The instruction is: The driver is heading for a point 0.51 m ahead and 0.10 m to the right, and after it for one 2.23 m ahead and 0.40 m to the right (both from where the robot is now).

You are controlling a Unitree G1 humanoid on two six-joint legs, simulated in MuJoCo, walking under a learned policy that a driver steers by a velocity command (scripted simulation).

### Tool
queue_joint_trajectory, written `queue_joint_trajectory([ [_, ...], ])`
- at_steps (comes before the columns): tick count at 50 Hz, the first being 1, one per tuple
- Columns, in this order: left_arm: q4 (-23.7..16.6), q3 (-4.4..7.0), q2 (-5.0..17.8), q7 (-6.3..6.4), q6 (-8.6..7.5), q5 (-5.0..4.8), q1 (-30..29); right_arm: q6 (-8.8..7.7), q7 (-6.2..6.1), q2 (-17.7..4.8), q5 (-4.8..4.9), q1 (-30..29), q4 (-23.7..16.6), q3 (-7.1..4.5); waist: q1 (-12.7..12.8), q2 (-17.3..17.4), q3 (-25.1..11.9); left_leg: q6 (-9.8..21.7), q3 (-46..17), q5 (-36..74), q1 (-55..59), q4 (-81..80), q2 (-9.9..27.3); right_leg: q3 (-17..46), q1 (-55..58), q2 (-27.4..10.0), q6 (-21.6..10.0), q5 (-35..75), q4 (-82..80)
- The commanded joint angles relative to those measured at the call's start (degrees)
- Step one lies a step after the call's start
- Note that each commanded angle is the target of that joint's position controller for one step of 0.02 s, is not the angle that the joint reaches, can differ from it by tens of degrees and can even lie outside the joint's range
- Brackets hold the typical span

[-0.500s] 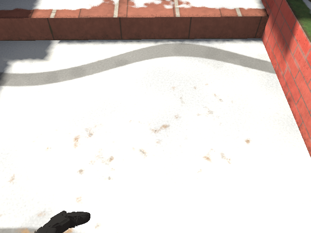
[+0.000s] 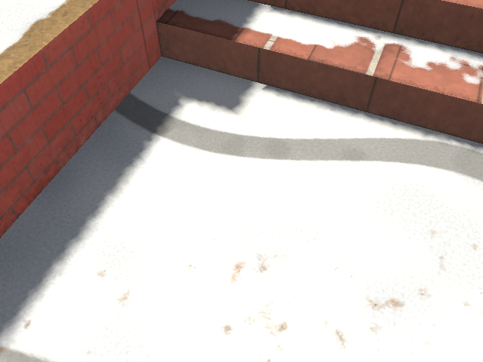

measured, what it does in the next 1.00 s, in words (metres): walks ahead, turning right: right foot, then left foot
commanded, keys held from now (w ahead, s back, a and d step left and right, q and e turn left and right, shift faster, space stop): w+q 0.12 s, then w+e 0.36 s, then e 0.52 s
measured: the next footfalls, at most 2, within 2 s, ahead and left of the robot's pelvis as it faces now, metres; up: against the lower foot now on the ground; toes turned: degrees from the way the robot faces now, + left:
right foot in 0.46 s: +0.42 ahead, -0.11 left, +0.00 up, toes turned -1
left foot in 0.98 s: +0.60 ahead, +0.03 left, +0.00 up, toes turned -22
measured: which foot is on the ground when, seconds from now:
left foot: down 0.00-0.48, up 0.50-0.96, down 0.98-1.00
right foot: up 0.00-0.44, down 0.46-0.98, up 1.00-1.00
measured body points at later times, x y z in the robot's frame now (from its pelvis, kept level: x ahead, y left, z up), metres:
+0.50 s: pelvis +0.29 -0.04 +0.01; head +0.31 -0.05 +0.46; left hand +0.46 +0.21 -0.08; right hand +0.31 -0.31 -0.13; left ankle +0.10 +0.05 -0.67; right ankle +0.38 -0.11 -0.71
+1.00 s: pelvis +0.46 -0.03 +0.01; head +0.49 -0.03 +0.46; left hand +0.59 +0.24 -0.11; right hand +0.56 -0.32 -0.07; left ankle +0.56 +0.04 -0.72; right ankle +0.38 -0.11 -0.71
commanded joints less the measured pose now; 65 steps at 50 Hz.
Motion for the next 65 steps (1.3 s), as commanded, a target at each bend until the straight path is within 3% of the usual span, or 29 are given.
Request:
queue_joint_trajectory([
  [1, -9.8, 0.68, 5.8, -0.28, -2.47, -0.16, -6.1, -0.21, -1.99, -9.9, 1.23, 12.6, 0.4, -3.6, -4.8, -0.2, -6.6, 12.5, -32.0, 12.1, 29.8, -20.3, 20.0, 7.1, -30.8, -1.1, -0.1, 5.5, 10.9],
  [3, -9.0, 0.51, 5.5, -0.46, -0.6, 1.34, -3.3, -1.07, -1.83, -7.3, 1.36, 8.9, 0.5, -2.43, -0.5, -0.3, -4.2, 10.2, -24.6, 18.6, 19.0, -21.8, 15.2, 7.5, -23.1, -2.6, 0.7, 3.4, 4.3],
  [5, -8.6, 0.32, 5.0, -0.72, 1.21, 1.83, -2.8, -1.96, -1.46, -7.2, 1.21, 9.1, 1.1, -2.09, 0.4, 0.7, -4.4, 10.2, -22.0, 20.8, 14.9, -23.0, 13.1, 6.4, -20.6, -2.2, 1.4, 3.5, -0.1],
  [7, -8.9, -0.2, 3.8, -1.03, 1.71, 1.48, -5.0, -2.25, -1.4, -8.1, 0.98, 10.5, 2.3, -2.18, 0.0, 1.3, -3.4, 9.6, -19.9, 18.2, 14.0, -25.0, 11.9, 5.5, -21.9, -2.2, 1.7, 8.3, -5.7],
  [10, -9.3, -0.85, 2.5, -1.54, 1.41, 1.08, -10.8, -2.89, -0.96, -6.9, 1.41, 13.5, 4.4, -1.66, -2.6, 3.2, -1.2, 6.8, -16.1, 17.1, 15.6, -27.0, 10.7, 4.6, -21.9, -2.8, 1.0, 18.8, -17.2],
  [13, -10.3, -0.79, 3.0, -1.84, 1.22, 0.12, -17.1, -3.48, -0.74, -7.7, 1.28, 16.8, 6.0, -1.69, -5.6, 3.3, -0.2, 5.0, -14.7, 18.2, 21.4, -27.1, 12.2, 4.0, -23.2, -2.3, -0.5, 24.3, -24.1],
  [17, -11.9, -0.52, 3.5, -2.54, 0.91, -0.12, -21.9, -3.67, -1.41, -8.5, 0.43, 19.1, 7.5, -1.62, -7.2, 3.2, 2.2, 4.1, -13.3, 20.4, 28.7, -26.2, 15.2, 3.2, -24.8, -0.5, -3.1, 21.8, -29.2],
  [20, -11.5, 0.07, 4.0, -2.84, 0.8, -0.01, -18.9, -3.8, -2.13, -9.5, 0.09, 17.3, 8.1, -1.67, -4.8, 3.5, 2.0, 2.2, -10.0, 33.9, 30.6, -21.7, 16.3, 1.8, -17.7, 3.3, -6.1, 15.3, -33.0],
  [22, -7.8, 1.21, 5.3, -2.16, 0.42, 0.37, -7.3, -3.58, -2.38, -10.0, 0.05, 16.1, 8.5, -1.55, 0.7, 2.5, -4.2, 0.1, -5.3, 49.2, 30.4, -6.2, 13.8, -0.4, -3.2, 8.3, -8.8, 14.2, -37.7],
  [23, -5.5, 2.27, 7.9, -1.64, -0.08, 1.14, 2.1, -3.71, -2.73, -9.1, 0.2, 15.9, 7.8, -1.01, 4.6, 1.2, -9.7, -1.3, -3.3, 41.4, 22.2, 6.7, 12.4, 6.0, 10.4, 3.7, -11.5, 14.2, -38.0],
  [24, -5.5, 4.5, 15.9, -1.13, -0.24, 1.95, 8.3, -3.98, -2.38, -5.3, 2.08, 18.6, 4.5, -0.01, 4.5, -11.5, -16.5, -5.1, 1.7, 16.0, 2.3, 30.7, 3.9, 34.0, 26.4, -12.7, -19.8, 10.8, -41.1],
  [25, -5.4, 4.1, 13.8, -1.63, 0.39, -0.66, 5.1, -4.09, -2.42, -7.1, 0.25, 17.2, 4.2, -0.45, 2.6, -12.3, -17.3, -5.6, -4.4, -15.9, -7.6, 38.8, -1.1, 50.3, 27.7, -16.9, -22.7, 22.5, -48.6],
  [26, -5.9, 3.78, 12.0, -1.62, 0.65, -1.6, 0.9, -3.9, -2.36, -7.3, -0.13, 13.7, 3.6, -0.32, 1.1, -6.1, -9.7, -5.7, -7.9, -12.7, -10.5, 40.9, 3.0, 40.1, 21.3, -15.4, -22.0, 28.1, -46.9],
  [28, -6.2, 2.67, 8.1, -1.45, 0.54, -1.33, -3.0, -3.91, -2.16, -6.3, 0.26, 10.5, 2.9, 0.13, -1.2, 0.0, -3.5, -6.5, -7.3, -9.4, -7.9, 35.4, 6.4, 27.1, 10.1, -10.3, -18.8, 48.0, -47.0],
  [30, -5.9, 2.18, 7.1, -1.41, 0.28, -1.58, -4.6, -1.93, -2.11, -5.8, -0.64, 12.0, 3.1, 0.37, -3.8, -1.5, -3.4, -8.2, -6.7, -8.9, -3.6, 30.4, 7.1, 20.9, 4.4, -6.3, -16.3, 56.6, -47.9],
  [32, -5.4, 2.58, 8.8, -1.38, 0.11, -1.37, -4.2, -0.65, -2.16, -5.2, -0.55, 12.5, 3.4, 0.61, -4.5, -2.2, -4.8, -9.5, -5.6, -7.3, -2.7, 27.6, 6.3, 18.4, 2.9, -4.5, -16.2, 62.9, -47.9],
  [37, -4.4, 2.95, 9.5, -0.63, 1.45, -1.51, -1.7, 0.34, -2.52, -4.6, -0.15, 5.8, 1.9, 1.11, -2.4, -3.9, -5.7, -10.5, -5.1, 0.3, -4.1, 17.2, 5.9, 17.6, 3.2, -1.1, -13.1, 59.9, -46.1],
  [44, -4.6, 3.8, 10.6, 0.34, 3.65, -0.47, 1.1, -0.17, -3.19, -5.8, 0.96, -1.7, -0.2, 1.35, 1.0, -5.0, -3.9, -9.3, -7.4, -1.6, -4.5, 6.5, 4.0, 26.5, 8.5, -2.7, -12.4, 54.6, -40.7],
  [46, -5.4, 4.07, 11.1, 0.45, 4.05, -0.24, -0.7, -0.67, -3.51, -6.4, 1.35, -0.2, 0.0, 1.27, 0.1, -5.6, -3.2, -8.2, -8.4, -3.7, -0.3, 0.9, 3.1, 29.7, 7.9, -2.3, -11.5, 52.2, -38.8],
  [48, -6.7, 4.1, 11.1, 0.43, 4.14, -0.9, -5.2, -1.5, -3.98, -6.7, 1.23, 4.7, 1.1, 1.16, -3.7, -5.6, -2.6, -6.7, -8.6, 2.1, 10.6, -11.9, 2.7, 30.9, 3.2, 0.9, -8.2, 44.1, -35.4],
  [49, -7.9, 3.6, 9.4, 0.34, 3.77, -1.72, -5.9, -2.12, -4.59, -8.8, 0.51, 7.9, 1.6, 0.64, -4.6, -1.9, -4.9, -5.0, -13.2, 11.0, 20.2, -16.2, 8.9, 28.9, -1.7, 3.7, -5.5, 35.7, -29.4],
  [50, -8.7, 2.48, 4.8, 0.44, 3.58, -1.65, -0.7, -1.87, -5.31, -13.5, 0.47, 8.3, 0.5, -0.02, -1.5, 11.1, -9.1, -0.6, -26.5, 33.8, 28.7, -15.7, 24.9, 18.3, -8.0, 10.4, -2.9, 4.7, -15.6],
  [51, -8.1, 3.64, 8.7, 0.9, 4.55, -0.88, 3.4, -0.48, -4.82, -13.7, 1.79, 9.6, 1.0, -0.43, -1.0, 17.2, -13.2, 7.9, -37.1, 46.0, 29.5, -15.4, 31.1, 11.1, -13.8, 16.0, -1.9, -18.2, -6.6],
  [52, -6.5, 3.98, 10.6, 0.97, 5.21, 0.52, 2.8, 0.2, -4.56, -10.5, 2.02, 8.9, 0.4, 0.08, -0.7, 8.9, -10.3, 8.3, -33.1, 40.5, 27.3, -16.0, 29.3, 11.1, -15.7, 11.7, -1.3, -14.3, 0.5],
  [53, -6.0, 4.16, 10.6, 0.42, 5.78, 0.52, -0.5, 0.46, -4.63, -7.4, 1.88, 6.3, -0.1, 0.89, -0.9, 5.1, -6.9, 6.6, -26.2, 33.4, 23.3, -17.0, 25.0, 11.0, -15.6, 10.3, -0.6, -9.2, 2.2],
  [54, -6.2, 4.12, 9.9, -0.15, 6.45, -0.04, -1.9, 0.98, -4.68, -6.6, 1.28, 3.4, -0.7, 1.21, 0.1, 4.8, -4.9, 4.5, -20.8, 26.2, 20.4, -18.7, 21.4, 10.7, -15.0, 9.1, 0.4, -5.7, 2.1],
  [56, -6.3, 3.64, 8.9, -1.14, 7.31, -0.65, -2.6, 1.02, -4.78, -7.5, 0.36, 1.9, -0.7, 0.77, 0.0, 8.7, -3.6, 3.6, -14.1, 24.6, 17.6, -19.7, 17.7, 8.8, -14.3, 8.8, 1.8, -1.4, 3.2],
  [58, -6.9, 3.3, 8.3, -1.5, 7.54, -1.09, -3.9, 0.75, -4.47, -7.5, 0.18, 3.4, -0.1, 0.51, -0.7, 8.6, -4.6, 4.2, -12.0, 24.1, 17.8, -19.9, 17.5, 8.5, -13.7, 9.0, 2.1, -0.3, 1.4],
  [65, -8.0, 1.05, 5.4, -1.55, 7.87, -0.83, -8.1, 0.92, -3.13, -9.0, 0.02, 5.0, 2.4, -0.43, -2.6, 10.5, -4.5, 5.2, -11.1, 9.4, 15.3, -20.6, 18.6, 5.9, -5.6, 7.4, -0.3, -2.6, -19.9],
])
